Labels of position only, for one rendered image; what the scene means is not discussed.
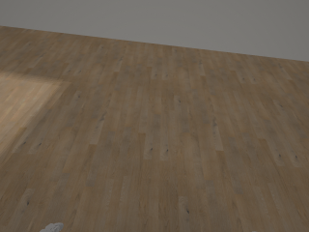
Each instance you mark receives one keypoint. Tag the left robot hand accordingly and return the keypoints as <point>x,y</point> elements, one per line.
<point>53,227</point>

